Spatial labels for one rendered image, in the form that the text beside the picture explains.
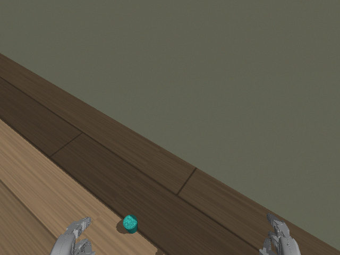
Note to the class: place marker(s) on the cup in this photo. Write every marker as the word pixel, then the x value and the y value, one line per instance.
pixel 130 223

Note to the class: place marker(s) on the right robot hand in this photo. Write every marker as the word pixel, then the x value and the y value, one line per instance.
pixel 281 239

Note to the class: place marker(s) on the left robot hand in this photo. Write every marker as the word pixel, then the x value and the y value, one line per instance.
pixel 65 244

